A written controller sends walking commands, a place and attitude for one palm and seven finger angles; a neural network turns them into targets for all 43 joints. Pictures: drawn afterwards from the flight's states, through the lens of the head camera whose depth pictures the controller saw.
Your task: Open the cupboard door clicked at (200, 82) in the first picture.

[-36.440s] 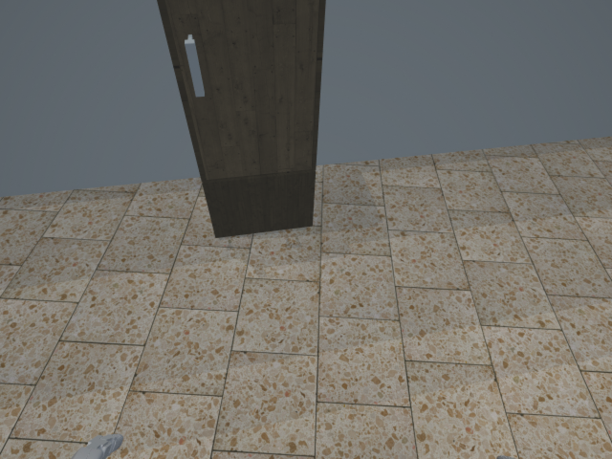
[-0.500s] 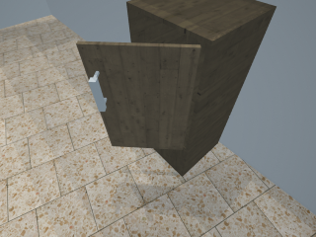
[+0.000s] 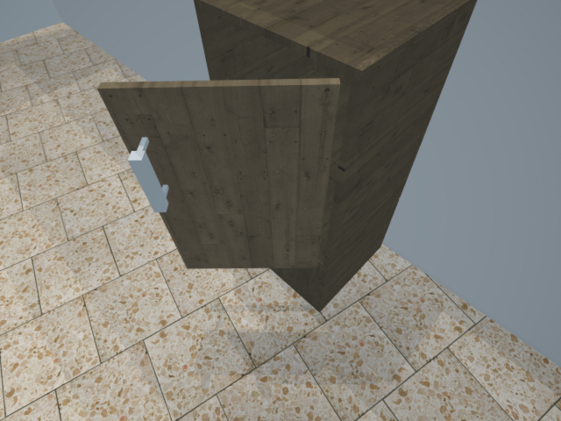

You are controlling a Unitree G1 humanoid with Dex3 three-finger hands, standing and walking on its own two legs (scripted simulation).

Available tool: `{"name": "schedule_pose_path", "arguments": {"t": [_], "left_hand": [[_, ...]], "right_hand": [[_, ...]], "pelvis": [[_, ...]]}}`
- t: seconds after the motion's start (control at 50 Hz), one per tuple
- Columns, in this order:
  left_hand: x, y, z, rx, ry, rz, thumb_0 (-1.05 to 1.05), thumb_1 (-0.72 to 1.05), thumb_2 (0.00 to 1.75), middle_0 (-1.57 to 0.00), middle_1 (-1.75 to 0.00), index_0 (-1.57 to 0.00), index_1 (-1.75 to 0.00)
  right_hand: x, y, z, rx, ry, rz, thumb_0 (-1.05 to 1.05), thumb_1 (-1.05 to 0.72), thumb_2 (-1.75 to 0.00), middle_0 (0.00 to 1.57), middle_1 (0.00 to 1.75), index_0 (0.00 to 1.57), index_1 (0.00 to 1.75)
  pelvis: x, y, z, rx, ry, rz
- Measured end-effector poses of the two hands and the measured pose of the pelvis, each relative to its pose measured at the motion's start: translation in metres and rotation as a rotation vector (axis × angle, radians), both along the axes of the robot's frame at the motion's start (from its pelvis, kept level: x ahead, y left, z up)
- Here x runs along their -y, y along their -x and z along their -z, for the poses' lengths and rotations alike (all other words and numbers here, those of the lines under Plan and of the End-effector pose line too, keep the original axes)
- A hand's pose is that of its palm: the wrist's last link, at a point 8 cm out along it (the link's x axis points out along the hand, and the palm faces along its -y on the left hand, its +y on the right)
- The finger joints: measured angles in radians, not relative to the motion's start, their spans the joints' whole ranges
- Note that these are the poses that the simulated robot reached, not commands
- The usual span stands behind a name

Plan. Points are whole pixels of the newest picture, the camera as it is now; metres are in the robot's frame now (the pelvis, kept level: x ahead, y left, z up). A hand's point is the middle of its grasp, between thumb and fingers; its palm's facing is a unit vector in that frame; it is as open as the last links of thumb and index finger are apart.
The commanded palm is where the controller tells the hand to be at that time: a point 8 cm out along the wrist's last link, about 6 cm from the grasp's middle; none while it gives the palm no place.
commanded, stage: come to a stop and stand still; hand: left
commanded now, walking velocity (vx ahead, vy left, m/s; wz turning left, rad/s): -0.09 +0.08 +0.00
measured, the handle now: (152, 175) +0.53 +0.27 +0.01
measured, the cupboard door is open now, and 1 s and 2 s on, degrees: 44 44 44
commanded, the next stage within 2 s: look again from close up in 0.66 s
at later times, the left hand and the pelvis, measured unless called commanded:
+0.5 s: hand out of the picture -0.02 +0.17 -0.16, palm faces +0.03 -0.98 -0.22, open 7.3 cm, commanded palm none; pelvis -0.04 -0.01 +0.01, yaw +0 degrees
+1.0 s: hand out of the picture -0.02 +0.20 -0.17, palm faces +0.06 -0.97 -0.22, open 7.4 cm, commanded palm none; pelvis -0.04 +0.01 +0.00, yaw +2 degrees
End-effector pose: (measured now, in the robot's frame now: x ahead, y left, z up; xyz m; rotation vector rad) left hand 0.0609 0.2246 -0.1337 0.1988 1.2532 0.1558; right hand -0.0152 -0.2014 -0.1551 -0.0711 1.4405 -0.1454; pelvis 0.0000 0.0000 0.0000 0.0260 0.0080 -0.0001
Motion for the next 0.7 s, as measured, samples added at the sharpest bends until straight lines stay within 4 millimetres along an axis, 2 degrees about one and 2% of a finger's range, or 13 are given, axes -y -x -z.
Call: {"name": "schedule_pose_path", "arguments": {"t": [0.14, 0.26, 0.36, 0.56, 0.7], "left_hand": [[0.006, 0.008, 0.002, 0.016, 0.005, -0.008, 0.0, 0.92, 0.9, -0.2, -0.3, -0.2, -0.3], [0.005, 0.03, 0.002, -0.001, 0.01, -0.015, 0.0, 0.92, 0.9, -0.2, -0.3, -0.2, -0.3], [0.003, 0.053, 0.0, -0.021, 0.013, -0.027, 0.0, 0.92, 0.9, -0.2, -0.3, -0.2, -0.3], [0.009, 0.103, 0.001, -0.117, 0.031, -0.053, 0.01, 0.91, 0.9, -0.2, -0.3, -0.2, -0.3], [0.021, 0.125, 0.005, -0.169, 0.064, -0.068, 0.01, 0.91, 0.9, -0.2, -0.3, -0.2, -0.3]], "right_hand": [[0.027, -0.011, -0.004, 0.053, 0.053, -0.016, 0.02, -0.92, -0.9, 0.2, 0.29, 0.2, 0.3], [0.033, -0.007, -0.011, 0.084, 0.064, -0.029, 0.01, -0.92, -0.9, 0.2, 0.29, 0.2, 0.3], [0.027, 0.007, -0.013, 0.076, 0.045, -0.045, 0.01, -0.92, -0.9, 0.2, 0.29, 0.2, 0.3], [0.013, 0.051, -0.012, -0.01, 0.0, -0.044, 0.01, -0.92, -0.9, 0.2, 0.29, 0.2, 0.3], [0.006, 0.076, -0.014, -0.074, -0.008, -0.03, 0.01, -0.91, -0.9, 0.2, 0.29, 0.2, 0.3]], "pelvis": [[0.007, 0.012, 0.001, 0.014, 0.0, 0.005], [0.01, 0.024, -0.002, 0.026, 0.005, 0.003], [0.01, 0.032, -0.005, 0.033, 0.009, 0.002], [0.009, 0.042, -0.008, 0.034, 0.011, -0.001], [0.009, 0.043, -0.008, 0.031, 0.012, -0.004]]}}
